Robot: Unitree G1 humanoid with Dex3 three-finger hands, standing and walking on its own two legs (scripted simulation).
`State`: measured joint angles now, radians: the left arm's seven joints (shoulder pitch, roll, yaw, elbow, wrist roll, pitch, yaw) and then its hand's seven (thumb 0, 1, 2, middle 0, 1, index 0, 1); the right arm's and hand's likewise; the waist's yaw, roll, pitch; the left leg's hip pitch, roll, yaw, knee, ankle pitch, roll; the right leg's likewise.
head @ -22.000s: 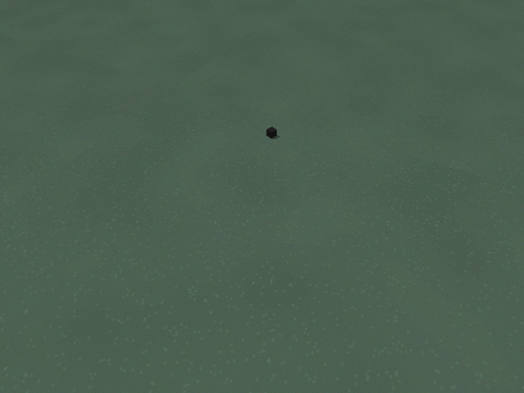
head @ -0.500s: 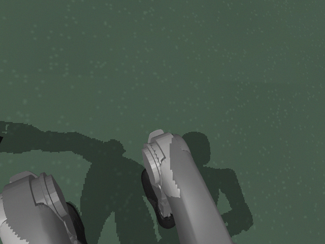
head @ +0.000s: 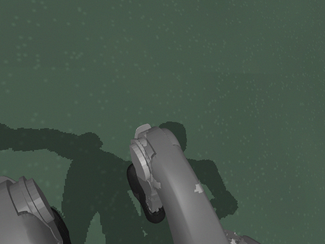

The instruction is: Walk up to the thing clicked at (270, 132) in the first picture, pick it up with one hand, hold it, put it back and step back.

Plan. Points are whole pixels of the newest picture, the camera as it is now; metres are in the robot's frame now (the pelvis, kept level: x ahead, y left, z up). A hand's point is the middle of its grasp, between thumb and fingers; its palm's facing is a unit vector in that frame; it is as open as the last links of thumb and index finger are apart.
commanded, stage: rest palm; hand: left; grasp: from above
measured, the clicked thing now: out of the picture +0.43 +0.33 -0.30
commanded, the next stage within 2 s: close in 0.98 s
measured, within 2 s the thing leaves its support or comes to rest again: neither
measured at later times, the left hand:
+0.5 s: hand out of the picture +0.43 +0.33 -0.24, palm faces -0.10 -0.42 -0.90, open 13.0 cm
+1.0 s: hand out of the picture +0.42 +0.33 -0.25, palm faces -0.10 -0.43 -0.90, open 12.7 cm
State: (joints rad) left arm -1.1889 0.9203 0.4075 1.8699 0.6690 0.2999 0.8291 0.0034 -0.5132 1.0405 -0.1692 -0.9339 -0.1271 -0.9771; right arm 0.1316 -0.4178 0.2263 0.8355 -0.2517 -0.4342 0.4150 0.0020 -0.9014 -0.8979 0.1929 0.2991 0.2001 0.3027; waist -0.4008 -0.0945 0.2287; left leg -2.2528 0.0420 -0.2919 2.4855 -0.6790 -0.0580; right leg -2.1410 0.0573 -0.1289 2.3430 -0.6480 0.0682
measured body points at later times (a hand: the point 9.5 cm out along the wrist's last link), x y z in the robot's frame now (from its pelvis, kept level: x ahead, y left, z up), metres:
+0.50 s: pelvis +0.00 +0.01 -0.01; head +0.27 +0.10 +0.33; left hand +0.43 +0.34 -0.19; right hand +0.01 -0.24 -0.06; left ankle +0.08 +0.14 -0.28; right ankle +0.12 -0.12 -0.28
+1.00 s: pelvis +0.00 +0.01 -0.01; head +0.27 +0.11 +0.33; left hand +0.43 +0.34 -0.20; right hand +0.01 -0.24 -0.05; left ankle +0.08 +0.14 -0.28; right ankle +0.12 -0.12 -0.28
